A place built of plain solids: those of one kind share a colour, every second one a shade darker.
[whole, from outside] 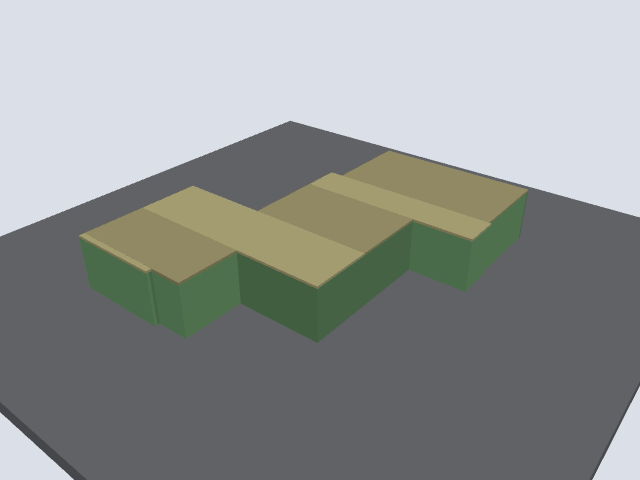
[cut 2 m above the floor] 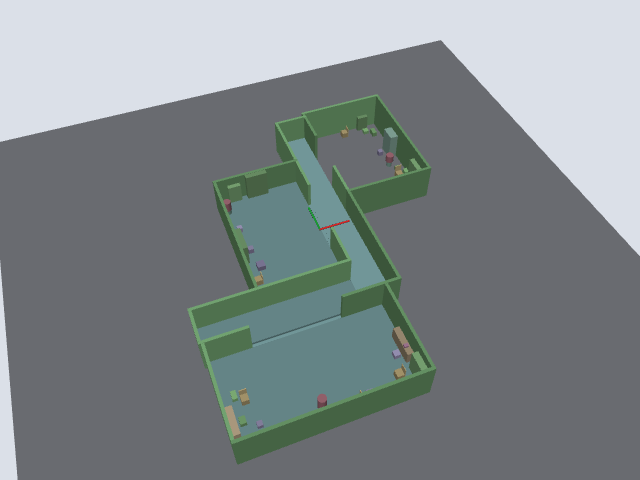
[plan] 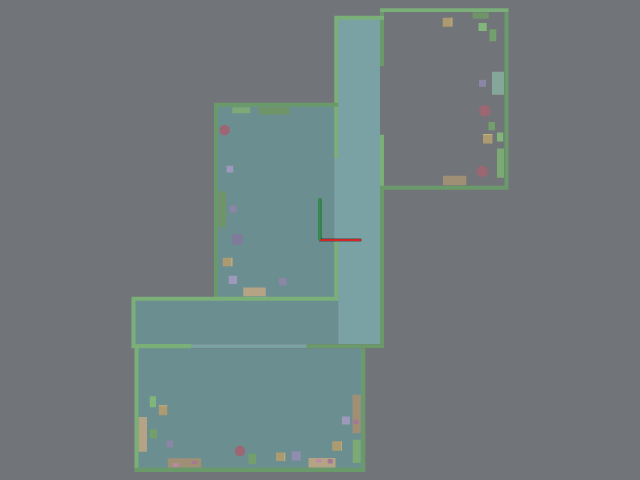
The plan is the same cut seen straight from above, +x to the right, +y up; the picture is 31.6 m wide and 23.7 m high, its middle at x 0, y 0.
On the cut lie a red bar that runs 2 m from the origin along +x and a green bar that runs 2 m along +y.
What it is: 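A storey of a split-level house; a hall and three lower rooms open beside it; the rooms' floors lie 0.74 m, 0.166 m and not at all below the hall's; a bare drop, one riser, a flush line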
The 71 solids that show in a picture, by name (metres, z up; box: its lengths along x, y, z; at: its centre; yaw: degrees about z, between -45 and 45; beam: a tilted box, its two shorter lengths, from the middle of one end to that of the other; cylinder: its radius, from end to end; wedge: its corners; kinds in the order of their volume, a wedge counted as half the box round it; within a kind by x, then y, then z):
{
 "floor_1": {"box": [10.01, 2.14, 0.79], "at": [-4.1, -4.07, 0.35]},
 "floor_2": {"box": [5.67, 0.2, 0.63], "at": [-3.5, -5.24, 0.26]},
 "floor_3": {"box": [11.0, 5.91, 0.63], "at": [-3.46, -8.29, 0.26]},
 "floor_4": {"box": [5.74, 9.38, 0.79], "at": [-2.16, 1.89, 0.35]},
 "floor_5": {"box": [0.2, 4.11, 0.79], "at": [0.81, 2.0, 0.35]},
 "floor_6": {"box": [2.06, 16.02, 0.79], "at": [1.94, 2.87, 0.35]},
 "wall_1": {"box": [0.2, 2.14, 3.65], "at": [-9.21, -4.07, 1.77]},
 "wall_2": {"box": [0.2, 5.91, 3.65], "at": [-9.07, -8.29, 1.77]},
 "wall_3": {"box": [2.97, 0.2, 3.65], "at": [-7.82, -5.24, 1.77]},
 "wall_4": {"box": [0.2, 9.38, 3.65], "at": [-5.13, 1.89, 1.77]},
 "wall_5": {"box": [10.21, 0.2, 3.65], "at": [-4.2, -2.9, 1.77]},
 "wall_6": {"box": [11.4, 0.2, 3.65], "at": [-3.46, -11.35, 1.77]},
 "wall_7": {"box": [6.14, 0.2, 3.65], "at": [-2.16, 6.68, 1.77]},
 "wall_8": {"box": [0.2, 2.75, 3.65], "at": [0.81, -1.43, 1.77]},
 "wall_9": {"box": [0.2, 2.53, 3.65], "at": [0.81, 5.32, 1.77]},
 "wall_10": {"box": [0.2, 4.1, 3.65], "at": [0.81, 8.83, 1.77]},
 "wall_11": {"box": [3.83, 0.2, 3.65], "at": [1.25, -5.24, 1.77]},
 "wall_12": {"box": [2.46, 0.2, 3.65], "at": [1.94, 10.98, 1.77]},
 "wall_13": {"box": [0.2, 5.91, 3.65], "at": [2.14, -8.29, 1.77]},
 "wall_14": {"box": [0.2, 7.62, 3.65], "at": [3.07, -1.33, 1.77]},
 "wall_15": {"box": [0.2, 2.52, 3.65], "at": [3.07, 3.94, 1.77]},
 "wall_16": {"box": [0.2, 2.29, 3.65], "at": [3.07, 9.73, 1.77]},
 "wall_17": {"box": [0.2, 0.17, 3.65], "at": [3.07, 11.16, 1.77]},
 "wall_18": {"box": [6.34, 0.2, 3.65], "at": [6.14, 2.58, 1.77]},
 "wall_19": {"box": [6.34, 0.2, 3.65], "at": [6.14, 11.35, 1.77]},
 "wall_20": {"box": [0.2, 8.57, 3.65], "at": [9.21, 6.97, 1.77]},
 "roof_1": {"box": [11.4, 6.11, 0.16], "at": [-3.46, -8.39, 3.68]},
 "roof_2": {"box": [12.47, 2.54, 0.16], "at": [-3.07, -4.07, 3.68]},
 "roof_3": {"box": [8.4, 5.28, 0.16], "at": [-1.03, -0.16, 3.68]},
 "roof_4": {"box": [14.54, 4.3, 0.16], "at": [2.04, 4.63, 3.68]},
 "roof_5": {"box": [8.6, 4.3, 0.16], "at": [5.01, 8.93, 3.68]},
 "roof_6": {"box": [6.34, 0.37, 0.16], "at": [6.14, 11.26, 3.68]},
 "case_1": {"box": [0.37, 1.75, 1.58], "at": [-4.83, 1.52, 1.53]},
 "case_2": {"box": [0.89, 0.31, 1.42], "at": [-3.89, 6.41, 1.45]},
 "case_3": {"box": [1.51, 0.36, 2.06], "at": [-2.27, 6.38, 1.77]},
 "case_4": {"box": [0.4, 1.15, 1.61], "at": [1.82, -10.44, 1.38]},
 "case_5": {"box": [0.81, 0.3, 1.25], "at": [7.93, 11.08, 0.58]},
 "case_6": {"box": [0.35, 1.45, 2.03], "at": [8.91, 3.8, 0.96]},
 "sideboard_1": {"box": [0.4, 1.72, 0.74], "at": [-8.74, -9.59, 0.95]},
 "sideboard_2": {"box": [1.65, 0.45, 0.84], "at": [-6.69, -11.0, 1.0]},
 "sideboard_3": {"box": [1.11, 0.44, 0.87], "at": [-3.23, -2.56, 1.18]},
 "sideboard_4": {"box": [1.33, 0.47, 0.84], "at": [0.1, -11.0, 0.99]},
 "sideboard_5": {"box": [0.41, 1.91, 0.89], "at": [1.81, -8.59, 1.02]},
 "sideboard_6": {"box": [1.15, 0.47, 0.8], "at": [6.64, 2.94, 0.35]},
 "wardrobe_1": {"box": [0.6, 1.14, 1.99], "at": [8.79, 7.74, 0.94]},
 "bush_1": {"cylinder": 0.26, "from": [-4.71, 5.43, 1.1], "to": [-4.71, 5.43, 1.83]},
 "bush_2": {"cylinder": 0.26, "from": [-3.95, -10.42, 0.97], "to": [-3.95, -10.42, 1.9]},
 "bush_3": {"cylinder": 0.28, "from": [8.01, 3.38, 0.28], "to": [8.01, 3.38, 1.35]},
 "bush_4": {"cylinder": 0.28, "from": [8.13, 6.38, 0.49], "to": [8.13, 6.38, 1.05]},
 "chair_1": {"box": [0.43, 0.44, 0.45], "at": [-7.75, -8.43, 0.8]},
 "chair_2": {"box": [0.43, 0.42, 0.43], "at": [-4.59, -1.08, 0.95]},
 "chair_3": {"box": [0.41, 0.42, 0.4], "at": [-1.97, -10.7, 0.78]},
 "chair_4": {"box": [0.44, 0.48, 0.47], "at": [0.83, -10.17, 0.81]},
 "chair_5": {"box": [0.43, 0.46, 0.48], "at": [6.28, 10.75, 0.19]},
 "chair_6": {"box": [0.47, 0.43, 0.49], "at": [8.28, 4.97, 0.2]},
 "toybox_1": {"box": [0.31, 0.54, 0.29], "at": [-8.25, -7.98, 0.72]},
 "toybox_2": {"box": [0.37, 0.46, 0.31], "at": [-8.23, -9.57, 0.73]},
 "toybox_3": {"box": [0.36, 0.52, 0.33], "at": [-3.35, -10.82, 0.74]},
 "toybox_4": {"box": [0.41, 0.4, 0.32], "at": [8.03, 10.52, 0.11]},
 "toybox_5": {"box": [0.32, 0.41, 0.4], "at": [8.48, 5.62, 0.15]},
 "toybox_6": {"box": [0.33, 0.6, 0.41], "at": [8.53, 10.11, 0.15]},
 "toybox_7": {"box": [0.3, 0.44, 0.42], "at": [8.89, 5.09, 0.16]},
 "basket_1": {"box": [0.33, 0.33, 0.31], "at": [-7.42, -10.08, 0.73]},
 "basket_2": {"box": [0.33, 0.33, 0.4], "at": [-4.45, 3.5, 0.94]},
 "basket_3": {"box": [0.41, 0.41, 0.4], "at": [-4.3, -1.97, 0.94]},
 "basket_4": {"box": [0.35, 0.35, 0.38], "at": [-4.29, 1.53, 0.93]},
 "basket_5": {"box": [0.38, 0.38, 0.39], "at": [-1.83, -2.06, 0.94]},
 "basket_6": {"box": [0.39, 0.39, 0.35], "at": [1.28, -8.91, 0.75]},
 "basket_7": {"box": [0.35, 0.35, 0.43], "at": [8.02, 7.74, 0.17]},
 "pouf_1": {"box": [0.52, 0.52, 0.38], "at": [-4.08, 0.03, 0.93]},
 "pouf_2": {"box": [0.44, 0.45, 0.4], "at": [-1.17, -10.66, 0.77]}
}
